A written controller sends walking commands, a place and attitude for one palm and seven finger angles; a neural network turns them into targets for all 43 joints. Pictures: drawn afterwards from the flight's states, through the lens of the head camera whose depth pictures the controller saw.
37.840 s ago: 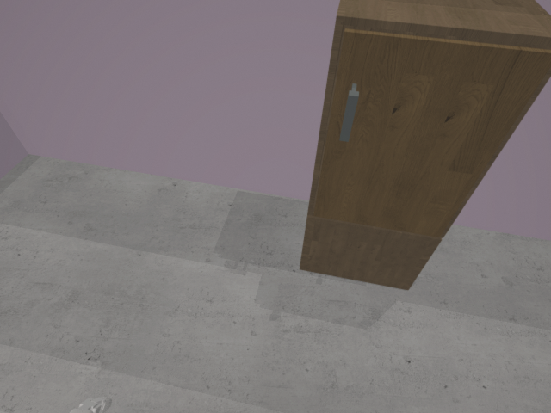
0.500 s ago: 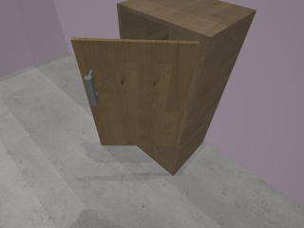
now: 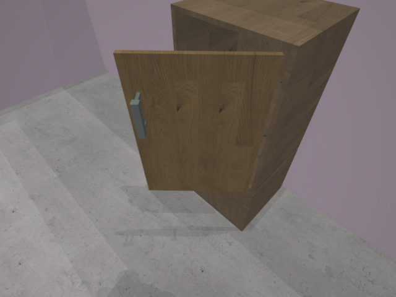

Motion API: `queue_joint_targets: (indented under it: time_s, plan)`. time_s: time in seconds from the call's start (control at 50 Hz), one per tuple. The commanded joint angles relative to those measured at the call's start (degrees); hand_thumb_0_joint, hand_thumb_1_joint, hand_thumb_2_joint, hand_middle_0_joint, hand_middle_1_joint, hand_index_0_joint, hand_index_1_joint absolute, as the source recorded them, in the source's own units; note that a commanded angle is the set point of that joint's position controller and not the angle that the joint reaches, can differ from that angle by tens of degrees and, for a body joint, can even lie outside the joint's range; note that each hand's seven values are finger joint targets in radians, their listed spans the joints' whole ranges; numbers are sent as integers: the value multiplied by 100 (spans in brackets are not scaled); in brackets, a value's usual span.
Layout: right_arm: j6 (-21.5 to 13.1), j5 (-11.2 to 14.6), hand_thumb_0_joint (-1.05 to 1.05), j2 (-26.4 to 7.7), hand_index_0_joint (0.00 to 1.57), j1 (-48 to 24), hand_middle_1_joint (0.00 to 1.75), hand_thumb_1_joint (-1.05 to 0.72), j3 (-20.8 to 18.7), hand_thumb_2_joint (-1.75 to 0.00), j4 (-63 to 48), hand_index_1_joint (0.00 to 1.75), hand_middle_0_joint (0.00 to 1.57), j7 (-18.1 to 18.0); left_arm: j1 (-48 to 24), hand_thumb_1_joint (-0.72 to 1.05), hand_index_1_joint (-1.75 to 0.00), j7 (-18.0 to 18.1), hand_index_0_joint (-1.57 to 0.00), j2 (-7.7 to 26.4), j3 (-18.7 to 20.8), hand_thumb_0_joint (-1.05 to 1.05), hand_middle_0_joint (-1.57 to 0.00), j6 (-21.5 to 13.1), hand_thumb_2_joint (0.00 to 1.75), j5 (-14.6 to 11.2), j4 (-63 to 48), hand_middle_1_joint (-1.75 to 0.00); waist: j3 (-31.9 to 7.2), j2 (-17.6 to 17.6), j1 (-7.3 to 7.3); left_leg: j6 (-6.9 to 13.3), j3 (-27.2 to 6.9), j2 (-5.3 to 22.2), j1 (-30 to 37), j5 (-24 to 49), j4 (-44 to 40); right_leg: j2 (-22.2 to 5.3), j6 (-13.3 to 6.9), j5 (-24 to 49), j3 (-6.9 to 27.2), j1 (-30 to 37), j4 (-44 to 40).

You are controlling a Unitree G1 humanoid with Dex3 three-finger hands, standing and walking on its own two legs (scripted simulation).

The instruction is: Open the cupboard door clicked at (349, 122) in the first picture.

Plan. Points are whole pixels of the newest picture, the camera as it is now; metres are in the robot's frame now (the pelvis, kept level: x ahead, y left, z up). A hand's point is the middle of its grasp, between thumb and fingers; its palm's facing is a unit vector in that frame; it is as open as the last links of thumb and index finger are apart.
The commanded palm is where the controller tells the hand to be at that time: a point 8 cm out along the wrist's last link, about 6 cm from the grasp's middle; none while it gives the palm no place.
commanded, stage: look again from close up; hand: left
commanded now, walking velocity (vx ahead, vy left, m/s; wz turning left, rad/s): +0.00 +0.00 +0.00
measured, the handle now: (140, 115) +0.57 +0.20 +0.05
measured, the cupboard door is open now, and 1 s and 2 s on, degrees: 43 43 43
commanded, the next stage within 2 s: raise the hand with hooked fingers in 0.20 s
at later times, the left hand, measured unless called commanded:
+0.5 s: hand (115, 247) +0.22 +0.18 +0.00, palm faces +0.26 -0.96 -0.10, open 7.6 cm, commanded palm +0.12 +0.24 -0.05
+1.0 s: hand (118, 254) +0.21 +0.18 -0.02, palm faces -0.07 -0.99 -0.08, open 10.3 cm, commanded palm +0.17 +0.25 -0.01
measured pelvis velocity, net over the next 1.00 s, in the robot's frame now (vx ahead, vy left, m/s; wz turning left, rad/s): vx -0.02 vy -0.05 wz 0.03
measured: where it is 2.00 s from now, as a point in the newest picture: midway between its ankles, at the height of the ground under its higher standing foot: outside the picture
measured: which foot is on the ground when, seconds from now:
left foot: down 0.00-1.00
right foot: down 0.00-1.00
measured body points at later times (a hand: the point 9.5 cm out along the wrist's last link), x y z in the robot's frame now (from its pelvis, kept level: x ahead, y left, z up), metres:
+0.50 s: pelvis +0.00 -0.01 -0.01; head +0.01 -0.02 +0.44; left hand +0.20 +0.23 +0.00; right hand +0.13 -0.26 -0.11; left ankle +0.04 +0.09 -0.73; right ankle -0.02 -0.15 -0.73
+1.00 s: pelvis -0.02 -0.05 -0.08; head +0.04 -0.05 +0.37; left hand +0.20 +0.23 -0.01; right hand +0.18 -0.27 -0.16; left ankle +0.04 +0.09 -0.73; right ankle -0.02 -0.15 -0.73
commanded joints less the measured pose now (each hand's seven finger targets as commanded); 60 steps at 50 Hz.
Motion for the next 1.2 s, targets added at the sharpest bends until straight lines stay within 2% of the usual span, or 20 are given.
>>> queue_joint_targets:
  time_s: [0.0, 0.26, 0.28, 0.3, 0.32, 0.34, 0.36, 0.38, 0.42, 0.46, 0.5, 0.56, 0.6, 0.66, 0.72, 0.8, 0.86, 0.98, 1.04, 1.18]
  plan:
    - [-150, 10, 0, -573, 20, 121, 30, -90, -50, -90, -291, 30, 20, 14, 371, 90, -30, 0, -20, 497, 74, 0, -20, -48, 90, -1, -229, -30, 532, -213, 0, 40, -876, 595, -33, -398, -1274, -75, -381, 174, 200, -423, -571]
    - [-178, 33, 0, -713, 20, -178, 30, -90, -26, -90, -190, 30, 20, 11, 154, 90, -30, -21, -20, 802, 83, 0, -20, -44, 90, -14, -295, -30, 222, -116, 13, -10, -569, 555, 457, 641, -995, -208, -321, 756, 290, -205, -755]
    - [-140, 84, 0, -878, 20, -425, 30, -90, -38, -90, -513, 30, 20, 25, 280, 90, -30, 180, -20, 765, 33, 0, -20, -37, 90, 35, -190, -30, 566, -336, 63, -154, -510, 729, 243, 994, -186, -300, -328, 1034, 506, -497, -943]
    - [-985, 355, 0, -1603, 20, -299, 30, -90, -235, -90, -2453, 30, 20, -186, -4022, 88, -32, 244, -20, 2316, 1145, 0, -20, -1279, 89, -992, -9284, -32, -2371, 647, -654, -159, -501, 111, 1885, 1349, -648, 280, -430, 1630, -326, -338, -214]
    - [-1541, 348, 0, -1061, 20, -731, 30, -90, 16, -90, -2134, 30, 20, -399, -1009, 85, -33, 425, -20, 1852, 971, 0, -20, -1018, 88, -618, -7788, -33, -2270, 1538, 104, -229, -582, 393, 2305, 1596, -856, 350, -480, 691, -331, -585, 305]
    - [-1707, 388, 0, -1003, 20, -824, 30, -90, -27, -90, -1794, 30, 20, -448, -803, 83, -34, 678, -21, 1537, 784, 0, -21, -733, 87, -687, -7297, -34, -1752, 1276, -22, -430, -621, 308, 1412, 621, -1008, 367, -439, 220, -418, -687, 331]
    - [-1695, 461, 0, -803, 20, -693, 30, -90, -35, -90, -1730, 30, 20, -380, 980, 81, -36, 601, -21, -78, -103, 0, -21, -211, 86, -838, -5867, -36, -665, 735, -162, -308, -709, 334, 841, -15, -1127, 370, -391, 21, -479, -1132, 270]
    - [-1721, 448, 0, -1031, 20, -741, 30, -90, -100, -90, -2187, 30, 20, -354, -134, 78, -37, 490, -21, 295, 225, 0, -21, -448, 85, -1115, -6973, -37, -91, 594, -172, -258, -767, 231, 287, -497, -984, 320, -357, 165, -461, -1085, 63]
    - [-1755, 286, 0, -1115, 20, -788, 30, -90, -235, -90, -2285, 30, 20, -387, 53, 74, -40, 253, -21, 780, 898, 0, -21, -1081, 83, -1025, -6245, -40, 254, -167, -255, -221, -666, 57, -329, -533, -353, 383, -337, -36, -482, -1603, -33]
    - [-1641, 200, 0, -1071, 20, -832, 30, -90, -320, -90, -2507, 30, 20, -254, 1216, 69, -43, -266, -22, 447, 1114, 0, -22, -1712, 81, -1112, -4959, -43, 216, -1230, 54, -298, -528, 42, -1010, -96, 297, 496, -345, -143, -656, -2139, 483]
    - [-1603, 132, 0, -1057, 20, -1052, 30, -90, -459, -90, -2733, 30, 20, -109, 1760, 64, -47, -1032, -22, 361, 1300, 0, -22, -2546, 79, -1332, -4667, -47, -212, -1659, 330, -345, -401, 31, -1639, 111, 1002, 509, -362, 83, -604, -2525, 1220]
    - [-1623, 234, 0, -1168, 20, -1236, 30, -90, -573, -90, -3213, 30, 20, 70, 1788, 57, -51, -2299, -22, 844, 1776, 0, -22, -3312, 76, -1669, -4434, -51, -925, -831, 431, -358, -249, -97, -1965, 430, 1713, 393, -436, 874, -321, -2373, 1835]
    - [-1650, 297, 0, -1169, 20, -1319, 30, -90, -573, -90, -3564, 30, 20, 46, 1462, 53, -54, -2685, -23, 1137, 1990, 0, -23, -3185, 74, -1889, -5140, -54, -1643, -69, 479, -261, -90, -145, -1950, 399, 2005, 343, -385, 895, -99, -2347, 1952]
    - [-1689, 278, 0, -1107, 20, -1136, 30, -90, -546, -90, -3760, 30, 20, -74, 417, 46, -58, -2689, -23, 1555, 2377, 0, -23, -3163, 71, -2252, -6650, -58, -2342, 270, 331, -176, -184, -95, -1936, 269, 2368, 349, -264, 544, 295, -2434, 1935]
    - [-1756, 193, 0, -986, 20, -896, 30, -90, -473, -90, -3524, 30, 20, -236, -538, 39, -63, -2316, -24, 1587, 2221, 0, -24, -3638, 68, -2231, -8065, -63, -2374, 767, -9, -98, -361, 53, -1610, 407, 2623, 435, -304, 545, 291, -2925, 2093]
    - [-1843, 214, 0, -1104, 20, -775, 30, -90, -379, -90, -3192, 30, 20, -399, -894, 29, -69, -2391, -24, 1426, 1655, 0, -24, -3748, 64, -2050, -7777, -69, -1499, 572, -385, -50, -529, 171, -2152, -233, 2839, 528, -359, -286, 307, -3605, 2071]
    - [-1823, 324, 0, -1234, 20, -793, 30, -90, -295, -90, -3209, 30, 20, -498, -873, 22, -74, -2846, -25, 1745, 1753, 0, -25, -3076, 61, -2094, -6854, -74, -1264, 267, -410, -35, -549, 164, -2484, -513, 2791, 481, -297, -658, 504, -3477, 1746]
    - [-1542, 392, 0, -1125, 20, -923, 30, -90, -243, -90, -3699, 30, 20, -526, -28, 8, -82, -2957, -26, 2326, 2956, 0, -26, -1389, 55, -2583, -6336, -82, -2204, -211, 323, -58, -520, 44, -2112, 242, 2257, 247, -97, 398, 559, -1924, 1405]
    - [-1539, 327, 0, -978, 20, -920, 30, -90, -264, -90, -3696, 30, 20, -456, 65, 1, -87, -2485, -26, 2242, 3296, 0, -26, -1574, 52, -2713, -6561, -87, -2197, -396, 454, -119, -554, 50, -1977, 560, 2097, 308, -70, 1120, 332, -1786, 1548]
    - [-1664, 326, 0, -1264, 20, -489, 30, -90, -291, -90, -3434, 30, 20, -368, -814, -15, -98, -2415, -27, 1625, 2068, 0, -27, -2370, 45, -2184, -6324, -98, -1282, -40, -184, -74, -537, 71, -1730, -212, 1827, 501, -218, -256, -27, -3084, 1507]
